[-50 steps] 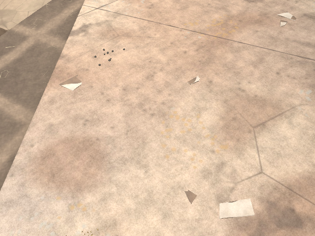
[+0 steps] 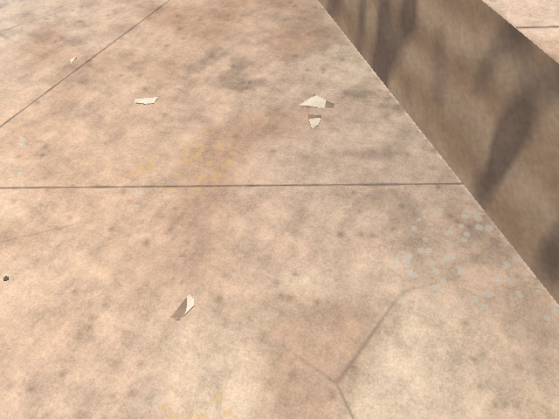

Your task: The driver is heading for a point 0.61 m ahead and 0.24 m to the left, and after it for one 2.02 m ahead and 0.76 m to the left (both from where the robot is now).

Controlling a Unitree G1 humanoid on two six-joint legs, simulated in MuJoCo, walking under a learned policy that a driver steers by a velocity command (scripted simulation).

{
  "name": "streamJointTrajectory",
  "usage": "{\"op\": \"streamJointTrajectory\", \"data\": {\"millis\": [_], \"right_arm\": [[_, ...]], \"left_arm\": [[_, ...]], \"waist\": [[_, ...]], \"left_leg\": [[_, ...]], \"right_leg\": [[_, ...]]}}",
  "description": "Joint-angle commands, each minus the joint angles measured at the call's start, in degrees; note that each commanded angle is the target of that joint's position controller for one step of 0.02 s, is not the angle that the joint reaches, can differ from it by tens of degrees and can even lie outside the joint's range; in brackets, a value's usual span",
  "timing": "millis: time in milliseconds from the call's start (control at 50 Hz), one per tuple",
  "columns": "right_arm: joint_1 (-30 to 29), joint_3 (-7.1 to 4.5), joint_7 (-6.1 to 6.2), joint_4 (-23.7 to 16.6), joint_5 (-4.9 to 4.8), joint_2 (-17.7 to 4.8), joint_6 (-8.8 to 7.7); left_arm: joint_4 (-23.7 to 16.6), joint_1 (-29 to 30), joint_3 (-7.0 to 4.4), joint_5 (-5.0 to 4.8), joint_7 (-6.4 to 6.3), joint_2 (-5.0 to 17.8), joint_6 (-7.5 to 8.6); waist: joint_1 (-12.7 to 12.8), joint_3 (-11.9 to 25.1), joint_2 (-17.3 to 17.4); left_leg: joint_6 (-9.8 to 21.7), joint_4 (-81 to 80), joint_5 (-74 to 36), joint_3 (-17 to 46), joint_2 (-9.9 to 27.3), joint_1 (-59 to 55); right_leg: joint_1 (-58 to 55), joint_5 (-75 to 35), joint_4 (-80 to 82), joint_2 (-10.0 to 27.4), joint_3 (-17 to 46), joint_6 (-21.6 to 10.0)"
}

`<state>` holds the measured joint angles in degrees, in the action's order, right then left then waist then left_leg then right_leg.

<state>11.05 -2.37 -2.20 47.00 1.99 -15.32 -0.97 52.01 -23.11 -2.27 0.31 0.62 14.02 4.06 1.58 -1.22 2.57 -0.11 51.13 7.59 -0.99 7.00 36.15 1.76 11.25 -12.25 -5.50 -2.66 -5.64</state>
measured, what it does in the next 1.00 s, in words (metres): walks ahead, turning left: left foot, then right foot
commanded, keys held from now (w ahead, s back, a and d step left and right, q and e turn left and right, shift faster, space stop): w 0.12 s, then w+q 0.80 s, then q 0.08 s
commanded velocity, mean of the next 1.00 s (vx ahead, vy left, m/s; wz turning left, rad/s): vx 0.49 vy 0.00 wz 0.37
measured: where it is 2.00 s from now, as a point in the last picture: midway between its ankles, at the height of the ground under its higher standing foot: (255, 342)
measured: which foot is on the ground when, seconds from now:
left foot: up 0.00-0.20, down 0.22-0.76, up 0.78-1.00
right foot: down 0.00-0.24, up 0.26-0.74, down 0.76-1.00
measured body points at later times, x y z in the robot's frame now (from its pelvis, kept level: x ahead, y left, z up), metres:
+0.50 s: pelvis +0.27 +0.06 +0.00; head +0.30 +0.08 +0.45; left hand +0.38 +0.33 -0.12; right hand +0.31 -0.21 -0.13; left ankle +0.26 +0.11 -0.75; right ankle +0.37 -0.10 -0.68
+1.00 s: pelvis +0.54 +0.06 +0.00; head +0.57 +0.06 +0.45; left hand +0.48 +0.34 -0.11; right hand +0.76 -0.14 -0.13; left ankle +0.50 +0.19 -0.67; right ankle +0.57 -0.03 -0.75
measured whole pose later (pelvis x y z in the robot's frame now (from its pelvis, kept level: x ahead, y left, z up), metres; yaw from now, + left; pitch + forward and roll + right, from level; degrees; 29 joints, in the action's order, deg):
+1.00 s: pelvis +0.54 +0.06 +0.00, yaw +26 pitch +1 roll -1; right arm 12.6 -4.5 -2.5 45.4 1.9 -18.2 0.2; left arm 47.6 -16.6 -2.2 1.1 -0.4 14.5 5.1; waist 0.6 -2.1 3.2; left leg 1.8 62.0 15.5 1.7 1.1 33.1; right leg 8.8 10.9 -18.8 -0.4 -6.9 -2.3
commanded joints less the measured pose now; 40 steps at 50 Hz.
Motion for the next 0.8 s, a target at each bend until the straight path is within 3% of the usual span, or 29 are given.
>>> {"op": "streamJointTrajectory", "data": {"millis": [20, 100, 140, 180, 200, 220, 240, 260, 280, 300, 320, 360, 420, 500, 640, 700, 720, 740, 760, 780, 800], "right_arm": [[-5.3, 0.01, -0.15, -4.3, -0.24, -1.9, -0.68], [-11.3, 0.26, -0.08, -6.5, -0.39, -2.4, -1.03], [-11.4, 0.16, 0.0, -6.8, -0.38, -2.9, -1.31], [-7.3, -0.31, 0.43, -5.5, -0.45, -3.7, -1.62], [-1.5, -0.86, 0.81, -3.6, -0.37, -4.5, -1.86], [7.7, -1.58, 1.24, -0.4, 0.07, -5.5, -2.3], [17.5, -2.86, 1.81, 1.7, 1.16, -9.8, -2.55], [18.9, -4.54, 1.8, 2.5, 0.77, -16.0, -2.23], [13.4, -4.06, 1.13, 1.8, -1.71, -12.9, -1.75], [8.2, -3.44, 1.08, 0.7, -1.9, -10.1, -1.61], [6.1, -2.75, 0.96, 0.6, -1.51, -7.3, -1.71], [5.0, -2.15, 1.35, 1.5, -1.83, -5.4, -2.15], [7.4, -2.67, 1.51, 2.4, -2.22, -7.1, -3.04], [11.3, -3.08, 1.62, 3.0, -2.11, -7.7, -2.73], [16.5, -3.57, 2.13, 3.2, -1.26, -8.4, -2.2], [13.6, -4.09, 2.75, 1.8, -0.89, -9.8, -2.09], [11.9, -4.29, 2.74, 1.1, -0.85, -10.4, -2.17], [10.8, -4.29, 2.43, 0.8, -1.17, -10.5, -2.45], [10.7, -3.55, 1.9, -0.4, -1.88, -7.8, -2.98], [13.6, -2.27, 1.88, -2.4, -3.35, -2.1, -3.13], [17.2, -2.6, 2.13, -2.6, -2.19, -5.3, -2.44]], "left_arm": [[-1.8, -0.5, -1.33, -0.02, -0.08, 7.1, 1.13], [0.7, -4.0, -1.27, 0.5, -0.56, 7.8, 1.0], [1.5, -3.6, -1.39, 0.84, -0.98, 8.6, 0.84], [1.8, -1.9, -1.52, 1.21, -1.35, 9.3, 0.83], [2.1, -1.2, -1.64, 1.49, -1.45, 9.8, 0.63], [2.1, -0.8, -1.52, 1.48, -1.55, 9.6, 0.33], [0.4, -1.4, -0.83, 1.25, -1.73, 8.0, 0.46], [-0.6, -7.3, -0.09, -0.14, -0.68, 3.0, 0.77], [-0.9, -2.4, -0.92, 1.51, -0.79, 7.3, 0.9], [-2.5, 2.4, -1.06, 1.13, -0.43, 7.7, 1.44], [-3.1, 4.9, -0.75, 1.08, -0.29, 6.9, 1.95], [-3.7, 4.9, -0.48, 2.06, -0.19, 5.7, 0.64], [-4.9, 6.3, -0.17, 2.47, 0.13, 4.5, -1.25], [-8.7, 16.8, 0.02, 2.19, 0.25, 4.5, -1.72], [-13.1, 27.7, 0.64, 1.18, 0.58, 4.6, -0.9], [-13.3, 24.5, 0.21, 0.95, 0.34, 6.4, -0.08], [-12.2, 20.3, -0.21, 0.87, 0.02, 7.4, 0.29], [-10.2, 13.4, -0.86, 1.09, -0.58, 8.7, 0.95], [-9.3, 5.3, -1.93, 2.26, -1.49, 12.5, 1.7], [-9.7, 1.1, -2.91, 3.47, -2.21, 17.2, 1.24], [-9.2, 3.4, -3.42, 2.53, -2.02, 17.3, 0.14]], "waist": [[-0.1, -3.6, -5.8], [1.6, -4.8, -5.8], [0.8, -4.9, -6.0], [-1.4, -2.5, -6.6], [-4.0, 0.7, -6.5], [-7.8, 5.7, -4.9], [-10.8, 12.2, -0.2], [-6.7, 17.0, 14.6], [-5.8, 13.7, 5.7], [-4.4, 5.9, 2.0], [-3.4, 2.5, -1.9], [-0.4, 0.8, -1.1], [0.2, 1.0, -0.4], [-2.6, -2.3, 0.0], [-6.8, -1.4, 1.5], [-4.1, -0.6, 2.5], [-2.2, 0.7, 2.6], [1.3, 3.8, 0.4], [4.5, 10.6, -5.4], [3.9, 16.4, -15.6], [0.4, 17.1, -19.4]], "left_leg": [[-0.2, -7.1, -6.1, -1.2, -0.6, 1.3], [1.8, -14.5, -7.0, -2.4, -2.5, 0.5], [3.5, -17.1, -3.9, -2.9, -3.6, -0.9], [5.9, -18.9, 0.7, -4.5, -6.7, -8.3], [7.3, -20.3, 2.2, -5.3, -8.9, -15.0], [8.9, -23.2, 0.7, -5.4, -10.1, -26.3], [12.1, -23.5, 3.7, 7.5, 0.5, -40.9], [21.5, -31.2, 5.9, 39.2, 14.6, -54.5], [20.2, -35.2, 8.6, 42.2, 12.6, -51.4], [18.9, -35.4, 6.5, 32.7, 11.1, -43.4], [17.6, -36.8, -0.2, 27.4, 8.6, -37.1], [15.3, -38.5, -8.3, 20.1, 4.1, -29.4], [16.0, -40.2, -10.7, 16.8, 2.0, -25.8], [15.0, -42.5, -6.1, 16.8, 0.2, -25.4], [12.8, -36.2, -15.1, 18.9, 0.0, -33.0], [10.6, -31.9, -18.4, 21.5, 0.9, -32.4], [9.6, -28.8, -20.9, 22.0, 0.3, -30.6], [8.3, -21.0, -22.5, 20.5, -2.4, -28.3], [6.7, -7.1, -15.3, 16.5, -6.6, -23.0], [4.8, 8.1, 15.1, 8.8, -14.1, -7.6], [5.2, 16.4, 24.1, 6.8, -13.0, 0.2]], "right_leg": [[2.0, -19.1, 5.8, 15.0, 7.6, -6.5], [-3.7, -23.2, 4.3, 16.6, 7.0, -5.8], [-7.0, -27.9, 2.5, 17.9, 6.1, -5.1], [-8.6, -42.2, -3.6, 17.9, 3.4, -3.6], [-8.8, -49.2, -11.4, 17.2, 1.8, -2.7], [-5.4, -48.4, -23.2, 15.1, -0.9, -1.5], [6.3, -30.7, -40.2, 12.8, -3.2, -0.2], [28.2, 13.2, -60.7, 0.2, -2.9, 2.6], [34.6, 15.3, -64.7, 3.2, 5.9, 1.7], [36.4, 9.7, -63.3, 6.3, 5.9, 1.5], [34.8, 6.3, -59.6, 8.2, 5.6, 1.8], [29.4, 5.2, -53.8, 10.2, 5.6, 3.4], [28.3, 4.7, -48.7, 10.2, 4.1, 6.1], [33.7, -3.9, -37.1, 10.7, 3.1, 8.7], [33.0, -9.3, -24.0, 7.5, 3.4, 8.6], [24.5, -4.7, -18.5, 6.2, 4.4, 6.9], [18.0, -2.5, -16.7, 5.1, 4.0, 6.0], [8.4, -2.8, -13.0, 4.7, 3.8, 4.7], [-3.7, 4.2, -10.4, 13.5, 12.2, 2.0], [-17.2, 13.2, -6.1, 28.2, 32.7, -1.6], [-15.1, 18.0, -2.4, 31.9, 47.6, -6.0]]}}
Keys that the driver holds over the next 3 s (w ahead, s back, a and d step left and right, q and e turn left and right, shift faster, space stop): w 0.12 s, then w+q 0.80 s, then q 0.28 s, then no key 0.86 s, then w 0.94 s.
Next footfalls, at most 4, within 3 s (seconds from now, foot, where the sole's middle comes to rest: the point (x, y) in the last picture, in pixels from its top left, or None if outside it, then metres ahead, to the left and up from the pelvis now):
0.22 left None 0.30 0.12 -0.78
0.76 right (316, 373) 0.61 -0.01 -0.78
1.24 left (209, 341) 0.69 0.26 -0.78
1.68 right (283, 322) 0.75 0.07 -0.78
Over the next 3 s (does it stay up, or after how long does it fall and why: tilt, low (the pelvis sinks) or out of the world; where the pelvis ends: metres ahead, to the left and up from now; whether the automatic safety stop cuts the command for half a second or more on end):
stays up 0.98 0.41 -0.01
